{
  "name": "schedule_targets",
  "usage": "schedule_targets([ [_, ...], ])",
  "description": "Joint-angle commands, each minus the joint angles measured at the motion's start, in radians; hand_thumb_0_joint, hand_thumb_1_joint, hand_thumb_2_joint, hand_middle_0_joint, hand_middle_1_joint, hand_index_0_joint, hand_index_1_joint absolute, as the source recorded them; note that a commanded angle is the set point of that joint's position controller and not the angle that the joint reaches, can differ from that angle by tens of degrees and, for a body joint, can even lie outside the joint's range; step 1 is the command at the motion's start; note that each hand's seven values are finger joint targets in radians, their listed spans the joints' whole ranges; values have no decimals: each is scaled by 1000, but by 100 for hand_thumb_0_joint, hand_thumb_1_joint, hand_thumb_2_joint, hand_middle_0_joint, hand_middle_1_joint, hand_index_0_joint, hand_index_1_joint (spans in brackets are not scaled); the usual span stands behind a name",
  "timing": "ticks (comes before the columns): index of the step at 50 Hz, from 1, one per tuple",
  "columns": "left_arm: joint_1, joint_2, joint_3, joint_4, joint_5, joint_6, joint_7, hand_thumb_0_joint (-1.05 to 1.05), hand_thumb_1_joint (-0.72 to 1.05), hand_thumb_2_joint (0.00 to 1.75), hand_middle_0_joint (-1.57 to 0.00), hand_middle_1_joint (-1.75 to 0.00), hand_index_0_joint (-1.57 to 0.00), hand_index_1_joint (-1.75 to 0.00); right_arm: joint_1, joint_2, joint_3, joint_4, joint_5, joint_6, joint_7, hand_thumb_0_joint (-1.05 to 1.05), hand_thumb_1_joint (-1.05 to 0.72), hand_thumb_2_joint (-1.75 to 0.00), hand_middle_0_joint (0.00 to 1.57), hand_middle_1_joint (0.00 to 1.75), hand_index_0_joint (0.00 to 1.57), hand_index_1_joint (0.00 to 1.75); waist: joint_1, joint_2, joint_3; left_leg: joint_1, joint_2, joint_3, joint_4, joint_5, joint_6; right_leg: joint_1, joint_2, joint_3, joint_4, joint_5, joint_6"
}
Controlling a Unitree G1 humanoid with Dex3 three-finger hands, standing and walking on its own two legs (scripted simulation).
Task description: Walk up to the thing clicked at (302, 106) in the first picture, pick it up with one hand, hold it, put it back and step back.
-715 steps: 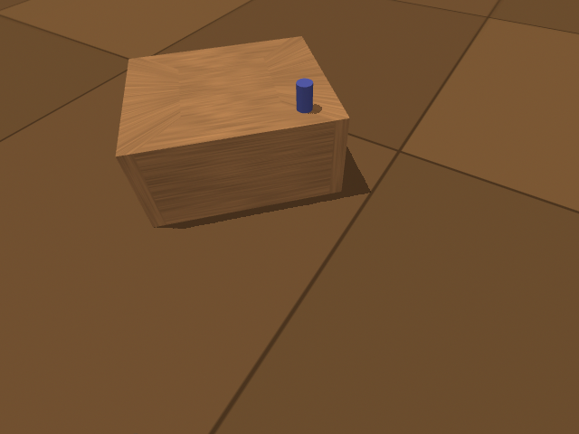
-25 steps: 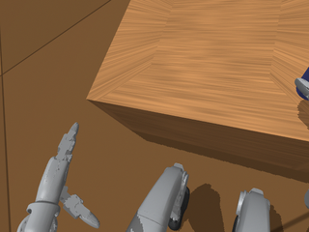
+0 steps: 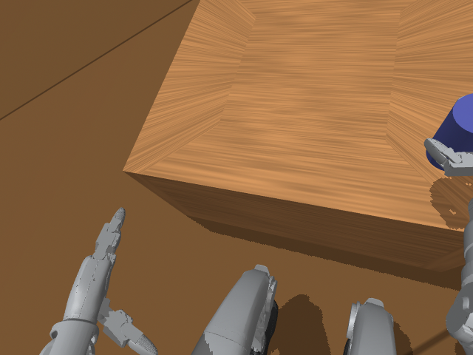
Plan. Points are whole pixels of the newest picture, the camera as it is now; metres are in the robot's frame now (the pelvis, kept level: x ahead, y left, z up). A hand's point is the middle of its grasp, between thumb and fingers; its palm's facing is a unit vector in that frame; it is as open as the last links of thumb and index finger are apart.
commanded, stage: lift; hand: right
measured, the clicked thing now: (463, 135) +0.50 -0.19 -0.01
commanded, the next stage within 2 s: hold in 1.32 s
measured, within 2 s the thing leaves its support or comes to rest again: neither
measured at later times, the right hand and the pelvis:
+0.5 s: hand out of the picture +0.42 -0.19 +0.08, palm faces +0.17 +0.99 -0.02, open 9.4 cm; pelvis +0.01 +0.00 +0.06, yaw -2 degrees
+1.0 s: hand out of the picture +0.39 -0.19 +0.13, palm faces +0.18 +0.98 -0.01, open 9.5 cm; pelvis +0.03 +0.00 +0.09, yaw -2 degrees
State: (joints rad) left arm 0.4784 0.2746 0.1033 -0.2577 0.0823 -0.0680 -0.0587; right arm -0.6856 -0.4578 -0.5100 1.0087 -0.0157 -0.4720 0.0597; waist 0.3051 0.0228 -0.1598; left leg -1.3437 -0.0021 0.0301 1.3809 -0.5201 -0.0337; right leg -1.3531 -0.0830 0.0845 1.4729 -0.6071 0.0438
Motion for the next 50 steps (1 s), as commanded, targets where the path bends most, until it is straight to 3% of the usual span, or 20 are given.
schedule_targets([
  [1, 8, 198, 157, -199, -12, -37, 34, 0, -56, 6, -4, -4, -4, -5, -407, -229, -4, -364, 15, -94, -14, 0, -25, -132, 131, 145, 135, 145, -50, -300, -616, 380, -36, 11, -172, 298, 51, 480, 46, -40, -227, 348, -40],
  [2, 34, 168, 131, -175, -10, -32, 31, 0, -55, 6, -4, -4, -4, -5, -330, -150, 44, -293, 12, -81, -11, 0, -24, -132, 132, 145, 135, 145, -53, -278, -579, 382, -40, 13, -187, 308, 49, 478, 48, -44, -235, 354, -43],
  [4, 58, 151, 125, -158, -21, -28, 31, 0, -55, 5, -4, -4, -4, -5, -264, -84, 62, -272, 27, -69, -3, 0, -24, -132, 131, 145, 135, 145, -52, -217, -558, 424, -38, 17, -206, 311, 46, 449, 55, -43, -254, 340, -46],
  [6, 41, 155, 125, -177, -24, -26, 33, 0, -55, 5, -4, -4, -4, -5, -280, -162, 24, -388, 30, -69, -9, 0, -28, -132, 132, 145, 136, 145, -94, -250, -618, 478, -34, 8, -216, 343, 44, 494, 59, -54, -270, 378, -43],
  [7, 60, 167, 140, -155, -23, -20, 36, 0, -55, 5, -4, -4, -4, -5, -272, -148, 30, -404, 32, -61, -13, 0, -26, -133, 132, 146, 136, 146, -95, -239, -602, 481, -34, 9, -229, 333, 43, 511, 57, -55, -284, 371, -43],
  [9, 95, 116, 104, -74, -27, -11, 32, 0, -55, 5, -4, -5, -4, -5, -176, -23, 76, -332, 56, -40, -14, 0, -27, -134, 132, 146, 136, 146, -92, -188, -464, 450, -36, 18, -257, 296, 44, 486, 61, -53, -318, 333, -43],
  [11, 65, 128, 119, -50, -32, -13, 39, 0, -56, 6, -4, -4, -4, -5, -256, -108, 43, -478, 62, -57, -28, 0, -28, -132, 132, 145, 136, 145, -126, -240, -463, 452, -30, 7, -268, 267, 49, 518, 60, -58, -349, 309, -38],
  [16, 35, 98, 91, -30, -35, -14, 49, 0, -56, 6, -4, -4, -4, -5, -131, 61, 160, -472, 67, -40, -24, 0, -26, -131, 130, 144, 134, 144, -116, -147, -360, 469, -28, 12, -316, 237, 46, 535, 58, -56, -405, 266, -43],
  [20, 33, 138, 122, -35, -40, -9, 59, 0, -56, 5, -4, -4, -4, -4, -91, 12, 146, -554, 71, -18, -22, 0, -26, -132, 131, 145, 135, 145, -137, -130, -422, 554, -23, 8, -359, 257, 38, 606, 62, -67, -434, 279, -43],
  [22, 45, 120, 111, 14, -45, -7, 61, 0, -56, 5, -4, -4, -4, -5, -73, 68, 182, -593, 89, -10, -19, 0, -24, -131, 131, 145, 135, 145, -145, -131, -389, 555, -21, 13, -367, 262, 39, 616, 65, -69, -454, 288, -40],
  [24, 19, 127, 129, 25, -51, -11, 65, 0, -57, 6, -4, -4, -3, -5, -47, 52, 157, -628, 102, -8, -25, 0, -23, -130, 130, 144, 134, 144, -167, -126, -401, 592, -16, 7, -380, 279, 36, 631, 69, -74, -463, 304, -42],
  [26, 14, 148, 148, 23, -55, -10, 72, 0, -57, 6, -4, -4, -3, -4, -22, 67, 171, -649, 106, -3, -27, 0, -23, -131, 130, 144, 134, 144, -152, -75, -379, 618, -14, -4, -413, 262, 31, 629, 67, -76, -473, 278, -49],
  [30, -13, 99, 103, 97, -59, -12, 74, 0, -56, 5, -4, -4, -3, -4, 39, 117, 213, -620, 103, 3, -31, 0, -23, -130, 130, 143, 134, 143, -185, -64, -257, 602, -10, -13, -444, 202, 33, 600, 70, -82, -516, 221, -48],
  [32, -14, 109, 116, 100, -58, -12, 79, 0, -55, 5, -4, -4, -4, -4, 12, 73, 187, -695, 101, -4, -37, 0, -20, -131, 129, 144, 134, 144, -188, -68, -289, 630, -6, -24, -457, 191, 32, 624, 68, -84, -521, 208, -49],
  [33, -22, 87, 87, 110, -58, -14, 76, 0, -55, 5, -4, -4, -4, -4, 68, 121, 221, -667, 104, 1, -32, 0, -21, -131, 130, 144, 134, 144, -200, -68, -265, 632, -6, -22, -465, 193, 32, 627, 70, -87, -530, 213, -47],
  [39, -22, 95, 88, 82, -62, -11, 86, 0, -56, 5, -4, -4, -3, -4, 120, 121, 225, -760, 116, 12, -35, 0, -20, -131, 131, 146, 135, 146, -207, -62, -380, 732, -6, -5, -458, 352, 26, 729, 75, -92, -534, 372, -44],
  [42, -6, 104, 95, 131, -62, 0, 89, 0, -56, 5, -4, -4, -3, -4, 148, 124, 224, -767, 122, 20, -45, 0, -19, -132, 132, 146, 136, 146, -226, -71, -341, 740, -5, 0, -460, 382, 29, 746, 75, -89, -554, 425, -38],
  [45, -38, 126, 125, 129, -68, 5, 97, 0, -56, 5, -4, -4, -3, -4, 143, 132, 230, -772, 123, 24, -53, 0, -22, -133, 133, 147, 137, 147, -201, -38, -290, 727, -7, 3, -484, 344, 27, 737, 69, -83, -576, 381, -42],
  [47, -14, 104, 112, 184, -70, 9, 95, 0, -56, 5, -4, -4, -3, -4, 181, 158, 245, -725, 125, 32, -49, 0, -21, -135, 134, 149, 139, 149, -206, -37, -216, 706, -5, 3, -497, 314, 26, 715, 68, -88, -589, 347, -43],
  [50, -36, 76, 70, 136, -73, 4, 91, 0, -56, 5, -4, -4, -3, -4, 166, 151, 256, -789, 126, 30, -35, 0, -19, -133, 131, 146, 136, 146, -211, -39, -272, 744, -3, 2, -503, 356, 24, 768, 65, -90, -589, 396, -42],
])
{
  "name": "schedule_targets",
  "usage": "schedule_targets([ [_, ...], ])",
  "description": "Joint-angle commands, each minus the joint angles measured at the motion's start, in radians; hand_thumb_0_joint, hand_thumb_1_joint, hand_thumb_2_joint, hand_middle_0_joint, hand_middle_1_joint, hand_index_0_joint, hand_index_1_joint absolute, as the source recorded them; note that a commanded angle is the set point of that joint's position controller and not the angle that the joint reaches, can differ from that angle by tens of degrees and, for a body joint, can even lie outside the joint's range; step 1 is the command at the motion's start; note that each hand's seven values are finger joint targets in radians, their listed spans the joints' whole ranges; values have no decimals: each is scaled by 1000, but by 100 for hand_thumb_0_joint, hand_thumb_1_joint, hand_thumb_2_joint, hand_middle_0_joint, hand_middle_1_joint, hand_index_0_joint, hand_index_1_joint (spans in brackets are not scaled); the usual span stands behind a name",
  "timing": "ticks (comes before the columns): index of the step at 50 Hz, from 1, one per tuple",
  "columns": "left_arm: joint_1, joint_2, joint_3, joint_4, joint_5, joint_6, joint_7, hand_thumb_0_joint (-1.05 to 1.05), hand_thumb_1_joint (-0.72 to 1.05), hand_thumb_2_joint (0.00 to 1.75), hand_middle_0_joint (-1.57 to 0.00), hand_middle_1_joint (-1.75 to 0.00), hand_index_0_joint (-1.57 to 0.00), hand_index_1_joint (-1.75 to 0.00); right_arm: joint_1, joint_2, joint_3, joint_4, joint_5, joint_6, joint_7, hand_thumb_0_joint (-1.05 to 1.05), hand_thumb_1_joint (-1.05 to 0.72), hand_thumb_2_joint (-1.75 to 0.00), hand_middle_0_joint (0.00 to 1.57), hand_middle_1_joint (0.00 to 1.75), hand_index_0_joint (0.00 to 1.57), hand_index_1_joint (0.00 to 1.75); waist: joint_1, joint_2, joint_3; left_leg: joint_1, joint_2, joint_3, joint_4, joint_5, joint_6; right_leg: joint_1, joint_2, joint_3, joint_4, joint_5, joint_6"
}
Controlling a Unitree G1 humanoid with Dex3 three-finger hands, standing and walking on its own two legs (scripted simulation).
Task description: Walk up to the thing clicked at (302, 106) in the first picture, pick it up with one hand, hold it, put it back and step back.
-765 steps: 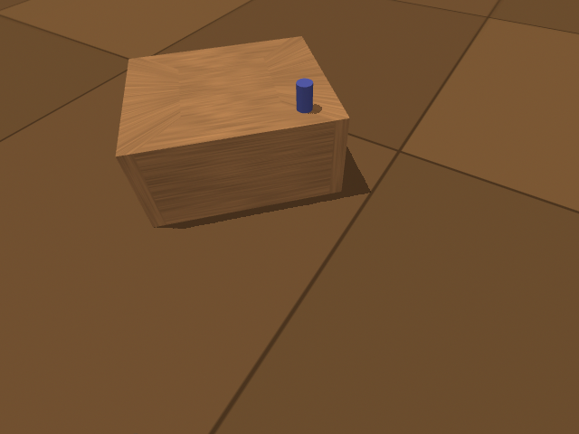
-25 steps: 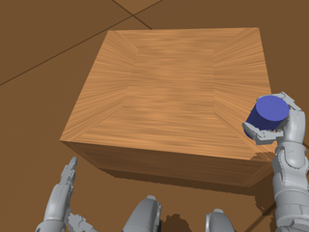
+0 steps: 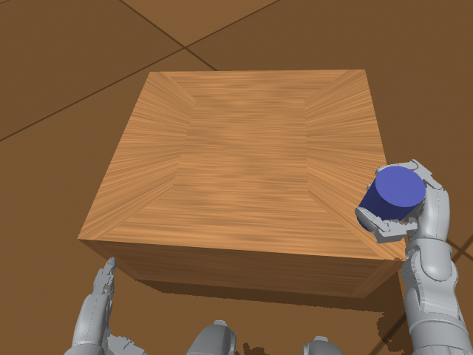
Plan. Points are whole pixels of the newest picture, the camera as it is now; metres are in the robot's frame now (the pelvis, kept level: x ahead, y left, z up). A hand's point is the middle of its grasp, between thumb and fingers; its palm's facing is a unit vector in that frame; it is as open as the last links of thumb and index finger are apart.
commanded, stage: lift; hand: right
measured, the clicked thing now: (386, 202) +0.37 -0.17 +0.04
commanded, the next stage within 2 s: hold in 0.32 s
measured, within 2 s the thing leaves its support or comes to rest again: neither
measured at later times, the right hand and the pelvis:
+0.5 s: hand (390, 208) +0.34 -0.17 +0.06, palm faces +0.13 +0.99 -0.01, open 9.5 cm; pelvis +0.00 +0.00 +0.01, yaw +0 degrees
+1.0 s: hand (393, 203) +0.34 -0.17 +0.08, palm faces +0.12 +0.99 -0.01, open 9.5 cm; pelvis +0.00 +0.00 +0.02, yaw +0 degrees
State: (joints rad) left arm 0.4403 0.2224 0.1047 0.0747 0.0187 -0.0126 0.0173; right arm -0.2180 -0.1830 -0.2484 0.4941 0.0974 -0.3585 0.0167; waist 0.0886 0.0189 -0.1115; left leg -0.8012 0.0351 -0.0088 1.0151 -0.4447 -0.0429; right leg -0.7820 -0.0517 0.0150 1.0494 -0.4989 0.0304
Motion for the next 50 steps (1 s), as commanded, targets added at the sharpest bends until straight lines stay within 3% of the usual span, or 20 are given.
schedule_targets([
  [1, 5, 123, 57, -218, -8, -52, 13, 0, -56, 5, -4, -4, -3, -4, -286, -119, 1, -275, 11, -81, 11, 0, -19, -132, 131, 146, 136, 146, 0, -29, -334, 224, -40, 43, -139, 294, 33, 204, 36, -19, -170, 304, -28],
  [3, 13, 99, 37, -181, -11, -46, 10, 0, -56, 5, -4, -4, -3, -4, -219, -111, -2, -217, 13, -68, 16, 0, -21, -130, 130, 144, 134, 144, -5, -25, -295, 229, -37, 37, -149, 298, 31, 185, 41, -28, -171, 300, -29],
  [4, 16, 123, 66, -150, -11, -44, 11, 0, -56, 5, -4, -4, -3, -4, -241, -135, -18, -275, 19, -72, 17, 0, -20, -130, 130, 144, 134, 144, -22, -69, -291, 222, -34, 35, -147, 285, 34, 194, 41, -29, -184, 290, -25],
  [6, 9, 172, 118, -182, -10, -47, 17, 0, -55, 5, -4, -4, -4, -4, -284, -152, -28, -350, 25, -76, 14, 0, -22, -132, 131, 146, 136, 146, -5, -81, -362, 238, -36, 41, -145, 317, 34, 262, 37, -21, -189, 335, -21],
  [9, 37, 115, 64, -130, -13, -42, 12, 0, -56, 5, -4, -4, -4, -5, -219, -109, 7, -321, 27, -65, 10, 0, -25, -132, 132, 146, 136, 146, -21, -78, -262, 220, -37, 44, -158, 290, 36, 229, 39, -24, -203, 321, -19],
  [13, -5, 139, 91, -150, -11, -49, 19, 0, -56, 5, -4, -4, -4, -5, -283, -134, -4, -389, 26, -79, 1, 0, -23, -133, 131, 146, 136, 146, -13, -68, -294, 245, -32, 38, -167, 296, 33, 240, 38, -26, -203, 306, -25],
  [15, -1, 107, 62, -108, -12, -46, 18, 0, -55, 5, -4, -4, -4, -5, -219, -107, 16, -336, 26, -75, 5, 0, -23, -133, 131, 146, 136, 146, -19, -44, -248, 241, -31, 37, -175, 284, 32, 221, 39, -27, -203, 290, -29],
  [17, -43, 149, 97, -152, -16, -52, 23, 0, -56, 5, -4, -5, -4, -5, -184, -108, 8, -304, 24, -66, 6, 0, -21, -132, 130, 145, 134, 145, -12, -7, -276, 252, -32, 36, -183, 274, 30, 226, 38, -24, -211, 272, -33],
  [18, -44, 130, 75, -148, -13, -50, 21, 0, -56, 5, -4, -5, -4, -5, -236, -122, 9, -393, 29, -74, 6, 0, -19, -133, 130, 145, 135, 145, -31, -52, -290, 267, -30, 32, -189, 262, 32, 237, 40, -29, -218, 259, -29],
  [21, -8, 106, 62, -118, -19, -44, 21, 0, -54, 4, -4, -5, -4, -5, -215, -110, 24, -383, 31, -62, 5, 0, -23, -134, 131, 147, 136, 147, -28, -52, -263, 270, -32, 37, -201, 257, 32, 241, 42, -32, -230, 253, -28],
  [22, -16, 151, 99, -126, -20, -45, 26, 0, -55, 5, -4, -5, -4, -5, -158, -117, 6, -335, 33, -51, 3, 0, -17, -132, 129, 145, 134, 145, -25, -18, -269, 277, -33, 42, -200, 256, 30, 246, 40, -26, -232, 254, -29],
  [23, -15, 124, 78, -103, -20, -43, 23, 0, -54, 4, -4, -5, -4, -5, -191, -119, 13, -395, 37, -55, 3, 0, -17, -132, 129, 145, 134, 145, -39, -43, -260, 284, -28, 35, -208, 256, 31, 243, 44, -32, -234, 251, -29],
  [27, -48, 158, 120, -67, -25, -42, 30, 0, -54, 5, -4, -5, -4, -5, -185, -124, 2, -382, 41, -46, -2, 0, -15, -133, 128, 145, 133, 145, -29, -28, -218, 247, -33, 42, -209, 217, 33, 234, 35, -21, -254, 220, -29],
  [31, -77, 102, 56, -72, -26, -45, 25, 0, -54, 4, -4, -5, -4, -5, -176, -88, 45, -410, 41, -43, 2, 0, -15, -135, 131, 148, 136, 148, -41, -31, -241, 278, -32, 45, -209, 255, 34, 260, 33, -20, -258, 267, -26],
  [35, -66, 158, 106, -64, -26, -44, 39, 0, -54, 4, -4, -5, -5, -5, -172, -121, 21, -410, 41, -36, -1, 0, -18, -135, 130, 147, 136, 147, -32, -26, -276, 302, -33, 46, -220, 273, 31, 298, 34, -19, -269, 286, -25],
  [37, -34, 129, 75, -11, -27, -40, 38, 0, -54, 4, -4, -5, -5, -5, -157, -125, 20, -390, 43, -25, 1, 0, -18, -137, 132, 150, 138, 150, -37, -57, -216, 283, -31, 43, -231, 260, 32, 286, 36, -27, -277, 271, -24],
  [43, -70, 157, 117, -2, -29, -52, 47, 0, -53, 4, -4, -5, -5, -5, -201, -113, 24, -390, 46, -20, -5, 0, -18, -136, 131, 149, 137, 149, -19, -25, -201, 276, -29, 41, -250, 234, 30, 284, 35, -26, -290, 230, -31],
  [46, -94, 109, 66, -6, -30, -58, 40, 0, -53, 4, -4, -5, -5, -5, -206, -86, 60, -397, 43, -16, 3, 0, -17, -136, 131, 148, 136, 148, -37, -36, -203, 293, -28, 43, -246, 249, 31, 292, 34, -24, -293, 259, -27],
  [48, -102, 109, 65, -23, -31, -56, 40, 0, -53, 4, -4, -5, -5, -5, -187, -112, 23, -374, 45, -14, 3, 0, -17, -135, 130, 147, 136, 147, -46, -29, -253, 326, -26, 42, -244, 288, 31, 309, 36, -24, -283, 306, -27],
  [50, -112, 120, 68, -31, -30, -57, 39, 0, -53, 4, -4, -5, -5, -5, -147, -95, 35, -354, 50, -7, 7, 0, -17, -135, 130, 147, 135, 147, -42, 8, -240, 342, -25, 41, -254, 297, 26, 294, 39, -30, -281, 301, -31],
])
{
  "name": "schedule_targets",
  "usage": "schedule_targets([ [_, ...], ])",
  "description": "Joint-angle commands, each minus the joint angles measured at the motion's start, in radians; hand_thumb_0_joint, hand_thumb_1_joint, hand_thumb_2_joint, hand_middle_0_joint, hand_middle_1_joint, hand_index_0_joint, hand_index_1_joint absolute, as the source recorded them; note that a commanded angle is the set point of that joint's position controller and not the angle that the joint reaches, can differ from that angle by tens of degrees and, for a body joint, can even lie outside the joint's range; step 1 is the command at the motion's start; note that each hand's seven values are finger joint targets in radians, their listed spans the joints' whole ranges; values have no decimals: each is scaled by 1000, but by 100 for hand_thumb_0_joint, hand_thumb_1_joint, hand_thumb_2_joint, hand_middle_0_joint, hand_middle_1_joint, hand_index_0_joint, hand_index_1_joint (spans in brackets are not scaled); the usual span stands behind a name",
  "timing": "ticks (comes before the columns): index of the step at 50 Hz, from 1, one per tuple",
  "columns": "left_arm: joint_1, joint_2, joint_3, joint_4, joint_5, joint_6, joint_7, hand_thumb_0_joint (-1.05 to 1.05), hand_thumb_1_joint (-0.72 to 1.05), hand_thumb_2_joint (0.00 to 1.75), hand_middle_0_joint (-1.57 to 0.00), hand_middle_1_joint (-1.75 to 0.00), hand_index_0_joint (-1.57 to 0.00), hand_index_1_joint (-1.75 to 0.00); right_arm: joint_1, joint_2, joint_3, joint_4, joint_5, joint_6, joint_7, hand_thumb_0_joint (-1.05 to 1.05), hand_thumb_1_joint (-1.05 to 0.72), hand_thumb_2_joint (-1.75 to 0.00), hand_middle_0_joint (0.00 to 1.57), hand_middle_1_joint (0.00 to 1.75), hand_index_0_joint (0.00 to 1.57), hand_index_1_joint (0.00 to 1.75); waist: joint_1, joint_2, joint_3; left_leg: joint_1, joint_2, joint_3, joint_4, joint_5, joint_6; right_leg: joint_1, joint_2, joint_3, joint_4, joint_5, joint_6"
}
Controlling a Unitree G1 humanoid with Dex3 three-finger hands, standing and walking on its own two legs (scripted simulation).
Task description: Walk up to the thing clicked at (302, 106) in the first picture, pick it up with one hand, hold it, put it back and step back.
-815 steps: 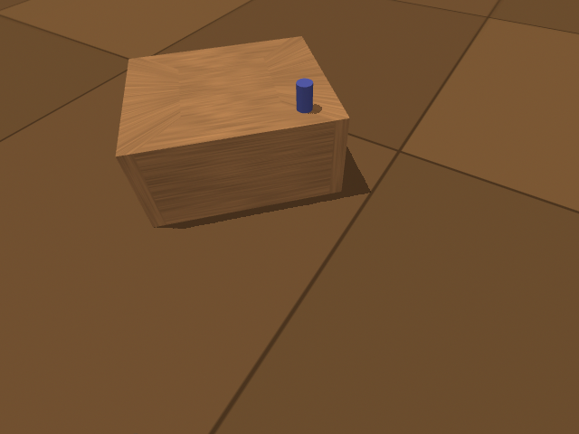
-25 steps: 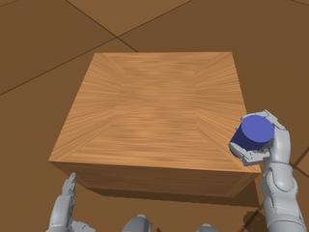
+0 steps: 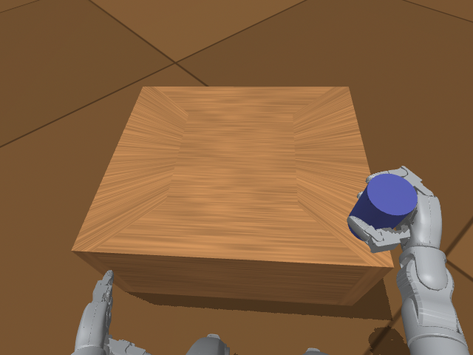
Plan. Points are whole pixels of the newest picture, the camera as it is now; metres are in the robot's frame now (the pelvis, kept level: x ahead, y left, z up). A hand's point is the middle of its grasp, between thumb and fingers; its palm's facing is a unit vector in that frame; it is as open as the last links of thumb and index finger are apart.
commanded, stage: hold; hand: right
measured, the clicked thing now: (378, 210) +0.34 -0.17 +0.06
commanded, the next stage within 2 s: none
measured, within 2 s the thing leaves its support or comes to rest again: neither
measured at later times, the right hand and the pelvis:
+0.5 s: hand (380, 212) +0.34 -0.17 +0.06, palm faces +0.14 +0.99 -0.01, open 9.5 cm; pelvis +0.00 +0.00 +0.00, yaw +0 degrees
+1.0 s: hand (377, 215) +0.33 -0.17 +0.06, palm faces +0.12 +0.99 -0.02, open 9.5 cm; pelvis +0.00 +0.00 +0.00, yaw +0 degrees
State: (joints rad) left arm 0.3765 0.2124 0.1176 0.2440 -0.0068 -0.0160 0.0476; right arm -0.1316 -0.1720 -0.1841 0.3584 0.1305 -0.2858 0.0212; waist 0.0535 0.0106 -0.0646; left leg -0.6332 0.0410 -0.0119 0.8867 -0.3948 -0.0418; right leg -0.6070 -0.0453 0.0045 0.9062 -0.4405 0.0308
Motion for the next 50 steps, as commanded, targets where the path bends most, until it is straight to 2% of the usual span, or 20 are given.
schedule_targets([
  [1, -24, 133, 63, -180, -4, -50, 9, 0, -53, 4, -4, -5, -5, -5, -268, -116, -35, -270, 17, -85, -1, 0, -14, -136, 130, 149, 136, 149, -11, -7, -322, 195, -28, 38, -126, 277, 25, 141, 35, -24, -137, 266, -30],
  [4, -66, 169, 85, -210, -5, -53, 15, 0, -53, 4, -4, -6, -5, -5, -256, -154, -70, -220, 15, -86, -8, 0, -18, -135, 131, 148, 136, 148, -9, 8, -291, 187, -29, 38, -139, 244, 24, 126, 36, -24, -147, 233, -32],
  [6, -55, 155, 87, -175, -7, -53, 15, 0, -53, 4, -5, -6, -5, -5, -288, -136, -55, -239, 17, -97, -13, 0, -19, -135, 130, 147, 135, 147, 2, 6, -271, 172, -29, 33, -147, 225, 24, 129, 35, -25, -151, 208, -35],
  [11, -47, 85, 21, -174, -4, -59, 7, 0, -53, 4, -5, -6, -5, -5, -299, -107, -22, -234, 8, -120, -8, 0, -14, -135, 128, 147, 134, 147, -3, -8, -256, 158, -31, 33, -143, 208, 28, 119, 32, -24, -158, 196, -33],
  [21, -21, 147, 81, -141, 1, -66, 14, 0, -54, 4, -5, -6, -5, -5, -315, -160, -73, -271, 15, -129, -13, 0, -20, -138, 132, 150, 137, 150, -6, -44, -321, 185, -28, 35, -130, 289, 27, 174, 35, -21, -144, 285, -27],
  [25, -48, 87, 23, -132, -1, -72, 11, 0, -54, 5, -5, -6, -5, -5, -317, -93, -7, -241, 12, -122, -10, 0, -17, -138, 131, 149, 137, 149, 1, -20, -269, 162, -31, 38, -141, 241, 27, 144, 31, -19, -156, 233, -30],
  [26, -73, 128, 46, -162, -2, -77, 15, 0, -54, 5, -5, -6, -5, -5, -269, -97, -16, -175, 12, -109, -9, 0, -18, -137, 131, 149, 137, 149, 1, 12, -244, 161, -35, 45, -147, 223, 26, 130, 29, -14, -169, 216, -30],
  [28, -74, 90, 12, -163, -3, -75, 9, 0, -53, 4, -5, -6, -6, -5, -320, -91, 5, -227, 9, -110, -4, 0, -16, -137, 130, 149, 136, 149, -3, -23, -267, 166, -35, 42, -147, 208, 30, 145, 27, -13, -178, 208, -27],
  [29, -64, 127, 45, -154, -2, -73, 14, 0, -53, 4, -5, -6, -5, -5, -293, -111, -24, -167, 8, -101, -3, 0, -18, -136, 131, 148, 136, 148, 4, 3, -234, 151, -38, 48, -153, 193, 27, 128, 26, -11, -180, 189, -30],
  [30, -34, 121, 46, -125, 0, -72, 12, 0, -53, 4, -5, -6, -5, -5, -271, -88, -6, -149, 4, -96, 4, 0, -15, -136, 130, 148, 136, 148, 11, 4, -227, 141, -38, 50, -148, 196, 26, 134, 23, -10, -184, 193, -28],
  [35, -21, 177, 99, -155, -2, -72, 11, 0, -53, 3, -5, -6, -5, -5, -270, -137, -68, -187, 18, -100, 2, 0, -18, -136, 131, 149, 137, 149, 2, 14, -272, 179, -34, 46, -148, 241, 23, 155, 30, -16, -174, 234, -30],
  [37, -13, 129, 63, -145, 0, -72, 3, 0, -53, 4, -5, -6, -5, -5, -319, -138, -71, -218, 18, -119, -5, 0, -19, -135, 131, 147, 136, 147, -11, -24, -284, 182, -30, 44, -137, 262, 27, 151, 33, -17, -164, 263, -26],
  [40, -66, 84, 22, -165, 0, -82, 0, 0, -54, 5, -5, -6, -5, -5, -314, -103, -24, -231, 12, -143, -8, 0, -19, -135, 130, 147, 135, 147, -13, -28, -274, 177, -28, 33, -134, 262, 29, 140, 36, -25, -150, 255, -30],
  [41, -55, 129, 59, -157, 4, -85, 5, 0, -54, 5, -5, -6, -5, -5, -302, -122, -41, -229, 10, -144, -10, 0, -17, -136, 130, 147, 135, 147, -11, -28, -295, 172, -31, 33, -128, 264, 30, 146, 34, -23, -150, 260, -28],
  [42, -61, 79, 12, -137, 6, -81, 1, 0, -54, 5, -5, -6, -5, -5, -313, -120, -29, -271, 6, -155, -12, 0, -17, -136, 130, 148, 135, 148, -30, -60, -296, 181, -28, 31, -125, 270, 33, 144, 35, -25, -148, 271, -25],
  [43, -55, 117, 42, -173, 3, -85, 5, 0, -54, 5, -5, -6, -5, -5, -289, -123, -22, -243, 2, -150, -11, 0, -18, -137, 130, 148, 136, 148, -6, -57, -305, 175, -33, 33, -131, 257, 33, 158, 34, -23, -156, 257, -25],
  [44, -68, 99, 16, -198, 6, -86, 2, 0, -54, 5, -5, -6, -5, -5, -292, -125, -18, -294, -3, -153, -12, 0, -15, -138, 131, 150, 137, 150, -28, -66, -340, 193, -34, 36, -126, 259, 35, 172, 31, -17, -159, 272, -20],
  [45, -52, 86, 14, -172, 3, -80, 0, 0, -53, 4, -5, -6, -6, -5, -296, -105, 4, -294, -3, -151, -14, 0, -18, -139, 132, 151, 137, 151, -15, -86, -317, 184, -36, 36, -129, 252, 36, 175, 32, -20, -167, 260, -18],
  [48, -10, 128, 44, -152, 5, -71, 10, 0, -54, 5, -5, -6, -5, -5, -249, -118, -21, -223, 2, -130, -14, 0, -20, -141, 134, 152, 140, 152, 7, -32, -305, 185, -38, 42, -140, 275, 28, 173, 31, -18, -164, 276, -24],
  [50, -43, 135, 50, -174, 3, -72, 9, 0, -54, 4, -5, -6, -5, -5, -325, -130, -33, -303, 11, -129, -17, 0, -21, -143, 135, 155, 141, 155, 1, -55, -321, 189, -36, 44, -142, 262, 30, 180, 29, -14, -177, 264, -22],
])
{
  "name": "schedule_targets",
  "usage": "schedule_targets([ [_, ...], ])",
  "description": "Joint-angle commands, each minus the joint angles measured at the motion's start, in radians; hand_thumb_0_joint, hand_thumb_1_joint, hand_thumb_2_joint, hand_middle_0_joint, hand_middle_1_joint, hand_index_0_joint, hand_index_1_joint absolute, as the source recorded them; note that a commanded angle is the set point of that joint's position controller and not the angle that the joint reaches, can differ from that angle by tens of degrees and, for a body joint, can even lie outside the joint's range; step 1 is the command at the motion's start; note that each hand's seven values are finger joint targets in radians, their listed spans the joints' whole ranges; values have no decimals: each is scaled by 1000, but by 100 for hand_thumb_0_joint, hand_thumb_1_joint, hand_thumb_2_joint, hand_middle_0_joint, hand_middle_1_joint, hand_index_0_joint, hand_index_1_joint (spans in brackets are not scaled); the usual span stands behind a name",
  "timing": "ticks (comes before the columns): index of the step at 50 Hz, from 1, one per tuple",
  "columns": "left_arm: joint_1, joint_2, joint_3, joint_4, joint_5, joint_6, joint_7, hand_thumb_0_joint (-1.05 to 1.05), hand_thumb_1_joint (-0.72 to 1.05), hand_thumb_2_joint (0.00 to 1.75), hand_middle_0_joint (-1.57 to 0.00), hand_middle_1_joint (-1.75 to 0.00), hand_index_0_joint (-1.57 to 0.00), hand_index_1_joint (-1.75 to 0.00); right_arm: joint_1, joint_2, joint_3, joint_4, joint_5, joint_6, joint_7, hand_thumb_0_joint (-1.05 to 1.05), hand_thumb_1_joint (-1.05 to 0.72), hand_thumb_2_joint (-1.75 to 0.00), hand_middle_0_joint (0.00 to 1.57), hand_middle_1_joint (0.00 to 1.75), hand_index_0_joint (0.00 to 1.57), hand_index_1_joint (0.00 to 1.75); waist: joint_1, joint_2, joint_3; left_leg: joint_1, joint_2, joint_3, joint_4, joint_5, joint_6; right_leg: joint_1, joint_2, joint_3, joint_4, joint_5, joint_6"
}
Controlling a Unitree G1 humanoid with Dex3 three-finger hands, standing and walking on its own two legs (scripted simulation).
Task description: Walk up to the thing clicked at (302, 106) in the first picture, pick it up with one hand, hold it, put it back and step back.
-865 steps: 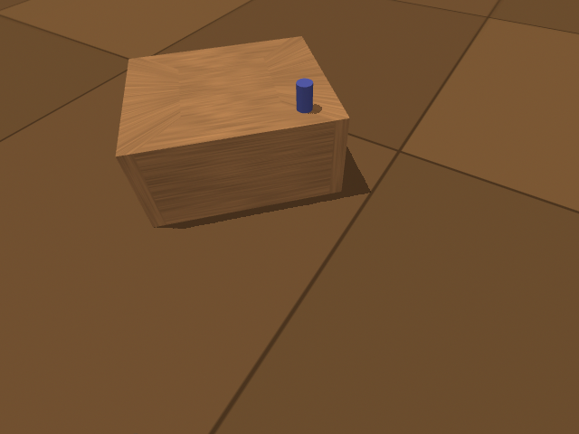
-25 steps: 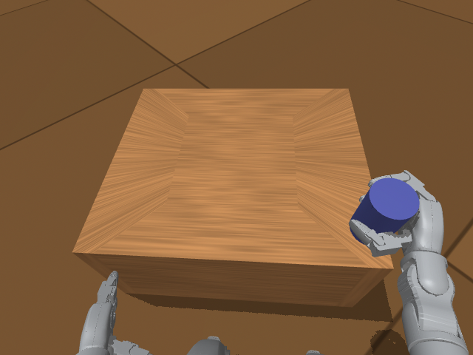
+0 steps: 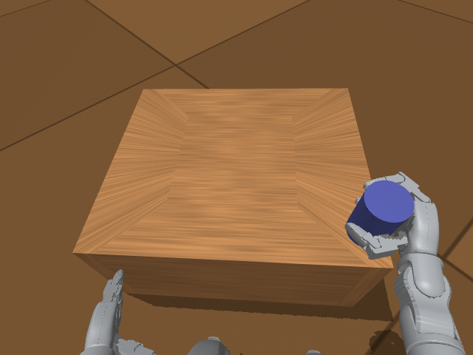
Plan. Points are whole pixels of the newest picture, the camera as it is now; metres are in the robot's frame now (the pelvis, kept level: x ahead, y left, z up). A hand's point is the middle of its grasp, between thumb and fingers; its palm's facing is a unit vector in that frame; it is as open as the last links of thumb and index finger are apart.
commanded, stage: hold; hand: right
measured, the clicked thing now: (375, 216) +0.33 -0.17 +0.05
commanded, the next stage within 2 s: crouch in 1.02 s
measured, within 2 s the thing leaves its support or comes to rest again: neither
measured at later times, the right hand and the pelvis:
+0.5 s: hand (372, 217) +0.33 -0.16 +0.05, palm faces +0.14 +0.99 -0.01, open 9.5 cm; pelvis +0.00 +0.00 +0.00, yaw +0 degrees
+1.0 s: hand (369, 218) +0.33 -0.16 +0.05, palm faces +0.12 +0.99 -0.01, open 9.5 cm; pelvis +0.00 +0.00 +0.00, yaw +0 degrees
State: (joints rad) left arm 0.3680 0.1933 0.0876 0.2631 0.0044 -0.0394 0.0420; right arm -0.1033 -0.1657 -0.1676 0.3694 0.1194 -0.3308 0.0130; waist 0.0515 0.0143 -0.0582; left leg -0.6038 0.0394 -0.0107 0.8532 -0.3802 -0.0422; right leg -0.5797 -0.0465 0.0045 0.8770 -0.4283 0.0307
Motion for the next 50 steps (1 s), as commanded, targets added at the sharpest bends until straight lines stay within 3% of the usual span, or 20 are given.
schedule_targets([
  [1, -10, 160, 101, -147, -11, -40, 21, 0, -54, 4, -5, -6, -5, -5, -359, -155, -73, -262, 21, -76, -14, 0, -21, -142, 135, 154, 141, 154, 13, -43, -291, 145, -35, 44, -117, 229, 28, 146, 29, -15, -149, 227, -25],
  [7, -56, 171, 112, -149, -17, -54, 19, 0, -52, 3, -5, -6, -6, -5, -336, -88, -24, -150, 25, -52, 9, 0, -18, -136, 131, 148, 136, 148, 29, 33, -175, 73, -37, 49, -132, 110, 25, 83, 23, -7, -172, 93, -36],
  [9, -59, 111, 50, -159, -15, -63, 11, 0, -53, 3, -5, -5, -6, -4, -357, -62, 6, -172, 26, -58, 21, 0, -17, -133, 129, 146, 134, 146, 14, 21, -217, 96, -33, 41, -133, 121, 27, 87, 28, -12, -161, 108, -35],
  [14, -37, 179, 105, -199, -10, -66, 13, 0, -52, 3, -4, -6, -5, -4, -323, -150, -75, -204, 20, -72, 15, 0, -15, -134, 129, 147, 135, 147, -11, -20, -336, 169, -30, 39, -105, 254, 28, 141, 35, -21, -136, 253, -26],
  [15, -10, 149, 74, -174, -9, -63, 8, 0, -53, 4, -5, -6, -5, -5, -312, -146, -72, -203, 18, -74, 7, 0, -17, -135, 130, 147, 136, 147, -24, -50, -311, 168, -28, 35, -104, 257, 30, 131, 39, -27, -136, 257, -22],
  [19, -37, 130, 72, -178, -6, -63, 10, 0, -53, 4, -5, -6, -5, -5, -351, -161, -94, -270, 22, -114, -20, 0, -21, -137, 132, 149, 137, 149, -21, -60, -339, 181, -30, 32, -100, 265, 32, 135, 39, -25, -126, 267, -24],
  [20, -45, 115, 54, -174, -4, -61, 8, 0, -54, 5, -5, -5, -5, -5, -315, -159, -85, -293, 18, -117, -24, 0, -20, -138, 133, 150, 138, 150, -38, -67, -339, 197, -26, 26, -100, 283, 33, 130, 42, -30, -122, 279, -24],
  [23, -40, 116, 54, -183, -5, -54, 13, 0, -54, 5, -5, -6, -5, -5, -321, -136, -46, -277, 9, -119, -26, 0, -17, -140, 132, 152, 138, 152, -3, -57, -316, 166, -32, 26, -104, 262, 33, 131, 37, -28, -129, 254, -26],
  [26, -52, 166, 96, -194, -6, -56, 21, 0, -54, 4, -5, -6, -6, -5, -312, -121, -32, -235, 14, -104, -15, 0, -17, -141, 133, 153, 139, 153, 16, -12, -290, 151, -32, 27, -120, 224, 26, 121, 34, -26, -132, 202, -32],
  [29, -17, 155, 87, -163, -9, -52, 22, 0, -54, 4, -5, -6, -6, -5, -305, -95, -6, -238, 19, -83, 0, 0, -17, -141, 132, 152, 138, 152, 21, -20, -292, 142, -35, 39, -114, 245, 27, 155, 29, -20, -146, 237, -27],
  [32, 14, 159, 93, -144, -16, -47, 20, 0, -53, 4, -5, -6, -6, -5, -275, -109, -45, -142, 27, -53, 10, 0, -17, -137, 131, 149, 136, 149, 27, 27, -227, 113, -36, 45, -122, 215, 23, 113, 28, -16, -152, 206, -33],
  [33, 1, 134, 68, -147, -15, -49, 15, 0, -54, 4, -5, -6, -5, -5, -285, -90, -30, -144, 27, -51, 18, 0, -19, -135, 130, 147, 135, 147, 25, 25, -206, 101, -34, 43, -127, 194, 22, 98, 29, -19, -153, 182, -36],
  [35, -25, 159, 101, -137, -15, -56, 14, 0, -53, 3, -5, -6, -6, -5, -321, -102, -44, -151, 31, -56, 20, 0, -19, -134, 129, 146, 135, 146, 26, 25, -184, 81, -33, 41, -127, 146, 24, 86, 27, -16, -161, 131, -36],
  [40, -49, 154, 99, -176, -12, -64, 8, 0, -52, 3, -5, -5, -6, -4, -372, -141, -59, -243, 20, -89, 12, 0, -19, -132, 128, 144, 133, 144, -10, -35, -294, 136, -26, 33, -109, 191, 31, 118, 36, -21, -141, 181, -28],
  [41, -71, 174, 115, -216, -12, -71, 13, 0, -53, 3, -5, -5, -6, -5, -376, -138, -58, -227, 18, -96, 6, 0, -20, -133, 129, 145, 134, 145, 3, -15, -319, 149, -30, 37, -105, 217, 29, 138, 34, -19, -135, 209, -28],
  [44, -37, 122, 61, -177, -7, -67, 9, 0, -53, 4, -5, -5, -5, -5, -331, -146, -69, -268, 17, -114, -8, 0, -17, -135, 129, 147, 134, 147, -33, -62, -359, 182, -29, 30, -91, 277, 34, 151, 39, -25, -118, 283, -23],
  [45, -27, 93, 36, -168, -7, -63, 8, 0, -53, 4, -5, -6, -5, -5, -293, -131, -55, -239, 14, -109, -8, 0, -18, -135, 130, 147, 135, 147, -29, -56, -335, 176, -32, 31, -96, 271, 33, 138, 39, -26, -121, 279, -25],
  [47, -51, 133, 57, -207, -4, -62, 12, 0, -53, 4, -5, -6, -5, -5, -275, -135, -55, -263, 17, -109, -12, 0, -16, -137, 131, 150, 137, 150, -21, -63, -361, 183, -35, 34, -95, 283, 33, 151, 37, -24, -126, 294, -21],
  [48, -38, 104, 30, -191, -5, -56, 9, 0, -53, 4, -5, -6, -5, -5, -333, -149, -57, -319, 16, -114, -17, 0, -17, -139, 132, 151, 138, 151, -26, -81, -353, 182, -34, 35, -95, 272, 36, 150, 35, -23, -135, 286, -18],
  [50, -39, 131, 65, -174, -5, -50, 18, 0, -53, 4, -5, -6, -6, -5, -310, -123, -36, -275, 12, -104, -20, 0, -19, -140, 133, 152, 139, 152, -7, -61, -315, 163, -34, 32, -108, 239, 34, 143, 35, -26, -141, 234, -22],
])
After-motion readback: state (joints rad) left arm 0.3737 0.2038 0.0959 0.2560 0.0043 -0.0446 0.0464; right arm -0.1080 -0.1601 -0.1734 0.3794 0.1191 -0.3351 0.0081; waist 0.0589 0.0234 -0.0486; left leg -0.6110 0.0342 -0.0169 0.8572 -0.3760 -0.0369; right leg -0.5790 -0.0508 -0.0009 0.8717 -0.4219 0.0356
